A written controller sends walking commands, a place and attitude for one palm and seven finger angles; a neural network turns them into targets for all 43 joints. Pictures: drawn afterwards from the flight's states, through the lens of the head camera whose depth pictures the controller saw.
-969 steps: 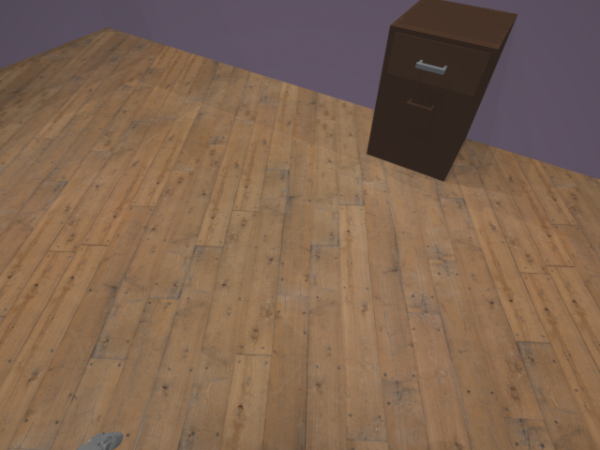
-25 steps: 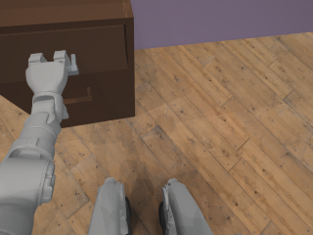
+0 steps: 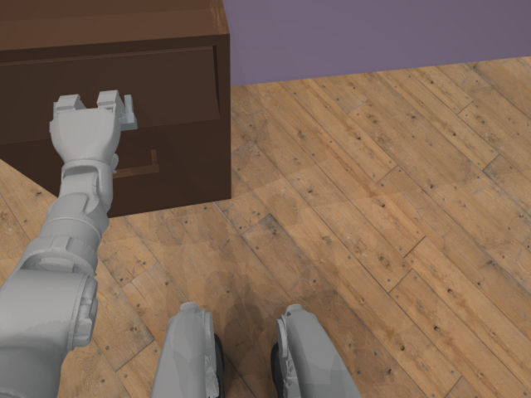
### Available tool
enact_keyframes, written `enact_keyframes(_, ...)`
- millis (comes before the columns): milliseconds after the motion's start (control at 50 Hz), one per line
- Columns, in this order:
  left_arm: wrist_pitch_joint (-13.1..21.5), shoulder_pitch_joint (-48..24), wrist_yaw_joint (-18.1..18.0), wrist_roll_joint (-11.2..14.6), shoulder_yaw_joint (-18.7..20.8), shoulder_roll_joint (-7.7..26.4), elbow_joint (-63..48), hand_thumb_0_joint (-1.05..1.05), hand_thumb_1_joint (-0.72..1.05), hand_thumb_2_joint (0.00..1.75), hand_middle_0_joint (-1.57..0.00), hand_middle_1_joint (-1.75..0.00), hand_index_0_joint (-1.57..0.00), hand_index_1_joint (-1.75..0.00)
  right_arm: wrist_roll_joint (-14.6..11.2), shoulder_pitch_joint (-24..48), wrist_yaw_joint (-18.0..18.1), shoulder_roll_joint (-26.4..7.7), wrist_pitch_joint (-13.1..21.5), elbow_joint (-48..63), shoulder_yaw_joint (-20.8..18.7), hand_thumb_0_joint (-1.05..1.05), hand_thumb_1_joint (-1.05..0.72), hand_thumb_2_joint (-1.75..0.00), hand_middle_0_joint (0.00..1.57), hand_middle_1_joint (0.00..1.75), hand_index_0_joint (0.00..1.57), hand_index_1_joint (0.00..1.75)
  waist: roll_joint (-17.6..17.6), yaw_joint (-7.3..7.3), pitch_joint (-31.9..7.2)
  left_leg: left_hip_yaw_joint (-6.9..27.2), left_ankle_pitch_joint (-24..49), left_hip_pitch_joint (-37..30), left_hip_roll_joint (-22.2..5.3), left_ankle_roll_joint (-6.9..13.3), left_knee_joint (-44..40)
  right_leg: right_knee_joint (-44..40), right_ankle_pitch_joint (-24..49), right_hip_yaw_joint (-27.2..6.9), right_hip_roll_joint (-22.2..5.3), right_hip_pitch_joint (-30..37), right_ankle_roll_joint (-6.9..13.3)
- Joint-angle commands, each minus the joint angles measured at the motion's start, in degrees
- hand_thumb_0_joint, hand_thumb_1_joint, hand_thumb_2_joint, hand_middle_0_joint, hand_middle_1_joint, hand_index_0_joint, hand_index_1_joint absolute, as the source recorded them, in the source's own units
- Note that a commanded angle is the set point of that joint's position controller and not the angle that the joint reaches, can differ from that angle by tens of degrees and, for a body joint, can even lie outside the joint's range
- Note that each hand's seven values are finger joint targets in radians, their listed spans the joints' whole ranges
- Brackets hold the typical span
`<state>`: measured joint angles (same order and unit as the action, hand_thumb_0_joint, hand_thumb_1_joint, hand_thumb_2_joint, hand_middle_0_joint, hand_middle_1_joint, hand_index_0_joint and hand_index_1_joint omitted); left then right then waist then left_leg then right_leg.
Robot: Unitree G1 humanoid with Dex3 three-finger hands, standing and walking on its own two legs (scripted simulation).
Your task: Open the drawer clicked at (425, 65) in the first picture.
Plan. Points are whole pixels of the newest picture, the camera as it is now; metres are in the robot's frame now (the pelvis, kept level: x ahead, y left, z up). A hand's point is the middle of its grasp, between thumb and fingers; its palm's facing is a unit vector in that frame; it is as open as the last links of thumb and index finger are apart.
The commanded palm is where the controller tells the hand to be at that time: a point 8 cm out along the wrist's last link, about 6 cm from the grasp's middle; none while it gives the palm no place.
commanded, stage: close the thumb around the handle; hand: left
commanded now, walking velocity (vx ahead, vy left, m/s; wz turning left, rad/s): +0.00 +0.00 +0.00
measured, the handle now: (94, 115) +0.55 +0.25 -0.04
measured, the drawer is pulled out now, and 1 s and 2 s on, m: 0.00 0.01 0.05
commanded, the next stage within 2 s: pull the drawer open in 0.26 s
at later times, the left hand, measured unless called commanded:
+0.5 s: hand (102, 149) +0.50 +0.24 -0.06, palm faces -0.05 -0.02 -1.00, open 5.2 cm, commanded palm +0.48 +0.21 -0.01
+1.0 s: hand (103, 158) +0.48 +0.24 -0.06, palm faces -0.04 -0.06 -1.00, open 5.4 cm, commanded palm +0.45 +0.21 -0.01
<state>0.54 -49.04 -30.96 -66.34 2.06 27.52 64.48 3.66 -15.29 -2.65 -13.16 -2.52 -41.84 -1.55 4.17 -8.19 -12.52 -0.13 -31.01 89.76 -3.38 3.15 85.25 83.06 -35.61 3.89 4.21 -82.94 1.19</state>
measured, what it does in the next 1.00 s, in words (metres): stands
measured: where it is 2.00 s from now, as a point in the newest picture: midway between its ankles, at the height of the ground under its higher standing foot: (250, 392)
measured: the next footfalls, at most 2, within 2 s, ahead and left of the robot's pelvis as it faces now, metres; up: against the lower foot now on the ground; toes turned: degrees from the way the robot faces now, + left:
none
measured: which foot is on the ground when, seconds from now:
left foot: down 0.00-1.00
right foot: down 0.00-1.00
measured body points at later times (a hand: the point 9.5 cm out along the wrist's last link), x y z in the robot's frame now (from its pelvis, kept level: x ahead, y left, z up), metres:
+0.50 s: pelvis +0.00 +0.00 +0.00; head +0.19 +0.02 +0.41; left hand +0.50 +0.24 -0.01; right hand +0.03 -0.27 -0.13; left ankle +0.06 +0.09 -0.56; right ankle +0.02 -0.11 -0.56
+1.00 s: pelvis +0.03 +0.01 +0.02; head +0.21 +0.02 +0.43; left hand +0.48 +0.24 +0.00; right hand +0.08 -0.26 -0.12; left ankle +0.06 +0.09 -0.56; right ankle +0.02 -0.11 -0.56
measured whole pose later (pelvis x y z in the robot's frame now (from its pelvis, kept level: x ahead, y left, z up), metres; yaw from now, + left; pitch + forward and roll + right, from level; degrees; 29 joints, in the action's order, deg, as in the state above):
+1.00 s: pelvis +0.03 +0.01 +0.02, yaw +0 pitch +35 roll -4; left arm 0.8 -39.9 -32.7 -65.3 1.2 23.2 56.2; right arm 3.6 -13.1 -3.5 -13.1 -4.9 -40.6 -3.2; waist 3.3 -5.5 -12.4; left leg -1.8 -32.5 83.5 -3.1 3.4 81.1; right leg 79.1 -36.6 1.9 4.0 -77.3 0.7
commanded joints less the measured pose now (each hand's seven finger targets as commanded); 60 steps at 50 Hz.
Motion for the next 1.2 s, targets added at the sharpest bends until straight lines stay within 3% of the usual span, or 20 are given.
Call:
enact_keyframes(0, -0.3, -20.9, -2.8, 0.5, 2.5, 12.3, -9.2, 0.0, 0.79, 0.85, -0.39, -1.34, -0.39, -1.34, 0.4, -10.8, 0.7, -10.6, 0.5, 1.8, -3.5, 0.0, -0.9, -0.9, 0.2, 0.3, 0.2, 0.3, 6.2, -1.45, -32.4, 3.7, 19.4, -33.6, 0.8, -0.5, -7.5, -10.5, 17.3, -0.3, 0.9, 8.3, 1.1)
enact_keyframes(40, -0.6, -21.6, -2.9, 0.2, 2.2, 12.7, -7.6, 0.0, 0.9, 0.9, -0.4, -1.35, -0.4, -1.35, 0.3, -10.8, 0.8, -10.8, 0.5, 1.7, -3.4, 0.0, -0.9, -0.9, 0.2, 0.3, 0.2, 0.3, 5.1, -2.24, -30.7, 3.8, 18.0, -32.3, 0.8, -0.4, -7.2, -10.6, 16.2, -0.2, 1.0, 7.3, 1.0)
enact_keyframes(120, -0.6, -21.7, -2.7, 0.3, 2.7, 13.4, -8.9, 0.0, 0.9, 0.9, -0.4, -1.35, -0.4, -1.35, 0.3, -11.0, 0.7, -10.8, 0.7, 1.9, -3.4, 0.0, -0.9, -0.9, 0.2, 0.3, 0.2, 0.3, 7.2, -1.42, -33.0, 3.9, 19.4, -34.3, 0.8, -0.6, -7.5, -10.2, 17.0, -0.1, 0.9, 7.7, 1.1)
enact_keyframes(140, -0.7, -21.3, -2.5, 0.6, 2.4, 12.7, -9.2, 0.0, 0.9, 0.9, -0.4, -1.35, -0.4, -1.35, 0.2, -10.9, 0.7, -10.8, 0.7, 2.1, -3.5, 0.0, -0.9, -0.9, 0.2, 0.3, 0.2, 0.3, 6.1, -1.5, -33.3, 3.8, 19.4, -34.0, 0.8, -0.5, -7.3, -10.4, 17.2, -0.3, 1.0, 8.4, 1.1)
enact_keyframes(220, -0.8, -21.5, -2.0, 0.4, 2.4, 13.3, -7.8, 0.0, 0.9, 0.9, -0.4, -1.35, -0.4, -1.35, 0.1, -11.1, 0.8, -11.0, 0.6, 1.9, -3.3, 0.0, -0.9, -0.9, 0.2, 0.3, 0.2, 0.3, 4.7, -1.98, -32.3, 3.9, 18.2, -32.4, 0.8, -0.3, -7.1, -10.3, 16.4, -0.3, 1.0, 7.9, 0.9)
enact_keyframes(340, -1.1, -23.5, -1.5, 0.9, 1.6, 13.1, -7.7, 0.0, 0.9, 0.9, -0.4, -1.35, -0.4, -1.35, 0.0, -11.1, 1.1, -10.9, 0.9, 1.8, -3.2, 0.0, -0.9, -0.9, 0.2, 0.3, 0.2, 0.3, 5.6, -2.54, -31.2, 3.6, 16.4, -31.5, 1.0, -0.2, -7.1, -10.7, 15.2, -0.4, 1.0, 7.2, 0.9)
enact_keyframes(440, -0.4, -16.8, -0.8, 1.5, 1.8, 11.1, -9.5, 0.0, 0.9, 0.9, -0.4, -1.35, -0.4, -1.35, -0.1, -10.7, 1.0, -10.6, 0.5, 2.7, -3.4, 0.0, -0.9, -0.9, 0.2, 0.3, 0.2, 0.3, 5.8, -0.21, -33.1, 3.5, 19.4, -34.1, 0.9, -0.5, -8.0, -10.5, 17.3, -0.3, 1.0, 9.2, 1.2)
enact_keyframes(540, 0.2, -10.6, -0.5, 2.1, 0.1, 7.0, -11.6, 0.0, 0.9, 0.9, -0.4, -1.35, -0.4, -1.35, -0.3, -9.8, 0.5, -10.1, -0.3, 3.1, -3.8, 0.0, -0.9, -0.9, 0.2, 0.3, 0.2, 0.3, 5.5, 0.86, -32.6, 3.5, 21.3, -36.3, 0.8, -0.6, -8.9, -10.9, 18.9, -0.2, 1.0, 9.9, 1.3)
enact_keyframes(560, 0.4, -10.2, -0.7, 2.0, 1.2, 8.3, -12.3, 0.0, 0.9, 0.9, -0.4, -1.35, -0.4, -1.35, -0.2, -9.8, 0.5, -10.1, -0.4, 3.0, -3.8, 0.0, -0.9, -0.9, 0.2, 0.3, 0.2, 0.3, 4.3, 1.19, -33.3, 3.1, 21.8, -35.6, 0.8, -0.6, -8.7, -10.8, 20.1, -0.4, 0.9, 11.2, 1.2)
enact_keyframes(660, 0.6, -6.1, -1.4, 1.9, 0.8, 6.6, -13.1, 0.0, 0.9, 0.9, -0.4, -1.35, -0.4, -1.35, -0.2, -9.7, 0.5, -9.9, -1.1, 2.8, -4.1, 0.0, -0.9, -0.9, 0.2, 0.3, 0.2, 0.3, 2.2, 1.41, -32.2, 2.7, 24.9, -36.2, 0.8, -0.6, -9.0, -11.0, 24.4, -0.7, 0.7, 13.3, 1.0)
enact_keyframes(720, 1.0, -4.0, -2.1, 2.1, 1.9, 6.6, -15.2, 0.0, 0.9, 0.9, -0.4, -1.35, -0.4, -1.35, 0.0, -9.7, 0.3, -9.8, -1.4, 2.8, -4.5, 0.0, -0.9, -0.9, 0.2, 0.3, 0.2, 0.3, 3.1, 2.49, -35.0, 2.6, 28.9, -39.0, 0.8, -0.8, -9.2, -10.6, 28.4, -0.8, 0.5, 14.9, 1.0)
enact_keyframes(740, 0.8, -1.8, -2.3, 1.9, 2.3, 6.6, -14.7, 0.0, 0.9, 0.9, -0.4, -1.35, -0.4, -1.35, 0.0, -9.7, 0.4, -9.7, -1.5, 2.8, -4.6, 0.0, -0.9, -0.9, 0.2, 0.3, 0.2, 0.3, 2.6, 2.99, -33.9, 2.5, 29.4, -38.9, 0.7, -0.9, -9.3, -10.8, 29.0, -0.8, 0.5, 15.5, 1.1)
enact_keyframes(760, 0.8, -2.4, -2.5, 2.0, 0.3, 4.3, -15.2, 0.0, 0.9, 0.9, -0.4, -1.35, -0.4, -1.35, 0.1, -9.3, 0.2, -9.6, -1.6, 3.0, -4.6, 0.0, -0.9, -0.9, 0.2, 0.3, 0.2, 0.3, 2.6, 2.38, -33.4, 2.4, 28.9, -38.6, 0.9, -0.8, -9.4, -11.1, 28.9, -0.8, 0.5, 15.3, 1.0)
enact_keyframes(820, 0.9, -2.6, -3.1, 2.0, 0.7, 4.4, -15.1, 0.0, 0.9, 0.9, -0.4, -1.35, -0.4, -1.35, 0.2, -9.1, 0.2, -9.7, -1.7, 2.6, -4.8, 0.0, -0.9, -0.9, 0.2, 0.3, 0.2, 0.3, 1.9, 2.01, -32.6, 2.3, 29.7, -38.6, 0.8, -0.8, -9.2, -11.1, 30.3, -0.9, 0.3, 15.3, 0.9)
enact_keyframes(840, 0.9, -1.0, -3.3, 1.9, 1.7, 5.0, -15.2, 0.0, 0.9, 0.9, -0.4, -1.35, -0.4, -1.35, 0.3, -9.4, 0.1, -9.6, -1.8, 2.8, -4.8, 0.0, -0.9, -0.9, 0.2, 0.3, 0.2, 0.3, 2.2, 2.99, -32.8, 2.4, 30.2, -39.1, 0.9, -0.9, -9.6, -11.1, 30.5, -0.8, 0.4, 16.3, 1.1)
enact_keyframes(980, -0.2, 1.2, -4.4, 1.3, -0.4, 1.1, -14.5, 0.0, 0.9, 0.9, -0.4, -1.35, -0.4, -1.35, 0.3, -8.5, -0.2, -9.6, -2.5, 3.3, -5.1, 0.0, -0.9, -0.9, 0.2, 0.3, 0.2, 0.3, 2.2, 2.8, -31.9, 2.8, 32.9, -41.9, 0.9, -1.2, -10.5, -11.7, 31.3, -0.5, 0.2, 15.6, 1.1)
enact_keyframes(1020, -0.2, 1.2, -4.4, 1.4, 0.1, 1.6, -15.5, 0.0, 0.9, 0.9, -0.4, -1.35, -0.4, -1.35, 0.3, -8.2, -0.3, -9.7, -2.6, 3.6, -5.1, 0.0, -0.9, -0.9, 0.2, 0.3, 0.2, 0.3, 3.2, 3.21, -33.5, 3.1, 34.5, -43.5, 0.8, -1.3, -10.7, -11.5, 31.4, -0.5, 0.1, 15.4, 1.0)
enact_keyframes(1080, -0.3, 1.9, -4.4, 1.6, -0.4, 1.1, -15.2, 0.0, 0.9, 0.9, -0.4, -1.35, -0.4, -1.35, 0.4, -7.9, -0.2, -9.6, -2.8, 3.7, -5.1, 0.0, -0.9, -0.9, 0.2, 0.3, 0.2, 0.3, 0.9, 2.81, -32.2, 2.5, 32.8, -41.8, 1.0, -1.0, -10.7, -12.2, 32.2, -0.7, 0.1, 17.1, 1.0)
enact_keyframes(1140, 0.0, 4.1, -4.4, 1.4, 0.5, 1.6, -15.8, 0.0, 0.9, 0.9, -0.4, -1.35, -0.4, -1.35, 0.3, -7.8, -0.2, -9.6, -2.9, 4.1, -5.1, 0.0, -0.9, -0.9, 0.2, 0.3, 0.2, 0.3, 2.0, 3.94, -32.7, 2.8, 34.2, -43.0, 0.9, -1.2, -11.2, -12.0, 32.2, -0.6, 0.0, 17.4, 1.2)
enact_keyframes(1180, 0.2, 4.6, -4.6, 1.4, 0.0, 0.8, -16.4, 0.0, 0.9, 0.9, -0.4, -1.35, -0.4, -1.35, 0.3, -7.4, -0.2, -9.4, -3.0, 4.4, -5.2, 0.0, -0.9, -0.9, 0.2, 0.3, 0.2, 0.3, 1.2, 3.76, -32.4, 2.6, 33.4, -42.5, 1.0, -1.1, -11.2, -12.3, 32.2, -0.8, 0.1, 17.8, 1.2)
